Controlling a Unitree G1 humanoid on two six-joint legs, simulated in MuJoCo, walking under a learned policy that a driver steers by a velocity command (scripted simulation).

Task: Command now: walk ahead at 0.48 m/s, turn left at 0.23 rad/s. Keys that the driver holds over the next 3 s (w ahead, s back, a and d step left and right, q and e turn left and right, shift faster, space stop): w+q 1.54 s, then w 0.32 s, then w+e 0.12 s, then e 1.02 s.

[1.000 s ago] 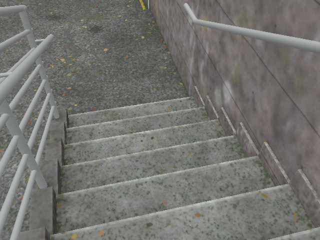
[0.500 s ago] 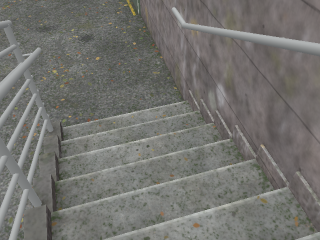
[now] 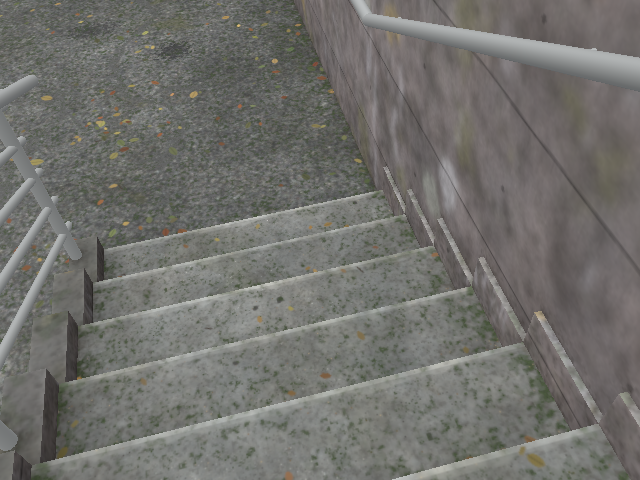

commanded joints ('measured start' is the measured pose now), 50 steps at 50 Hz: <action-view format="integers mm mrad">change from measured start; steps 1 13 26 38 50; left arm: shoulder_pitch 48 238 -29 -240 91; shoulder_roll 143 61 120 150 193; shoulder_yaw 19 -9 1 50 56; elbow -49 -38 -260 -284 -174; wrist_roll -15 -1 -45 13 -19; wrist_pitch -37 -37 -10 50 -3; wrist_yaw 24 61 72 5 19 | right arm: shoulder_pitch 79 -339 264 180 266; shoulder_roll -4 14 -213 -70 -103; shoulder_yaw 2 -2 -52 -7 -5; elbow -42 -188 -54 -79 -97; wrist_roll -21 -6 31 34 8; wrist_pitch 33 -2 37 -38 5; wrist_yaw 4 76 -2 -12 -41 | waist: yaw -41 107 -151 -32 58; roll -157 -66 23 -2 -165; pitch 36 121 -352 0 -60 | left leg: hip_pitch -50 -144 1189 345 97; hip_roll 44 -33 412 63 -159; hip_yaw -88 20 -518 -364 -233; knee -212 -768 -1050 -951 -2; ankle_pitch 164 844 393 -85 -197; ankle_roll -20 24 437 266 144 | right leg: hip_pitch -87 109 -858 -417 441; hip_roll -336 -239 -53 -124 -115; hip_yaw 390 104 142 251 238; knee -364 -102 1247 71 -399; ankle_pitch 335 8 -350 682 724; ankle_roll -127 -24 75 117 106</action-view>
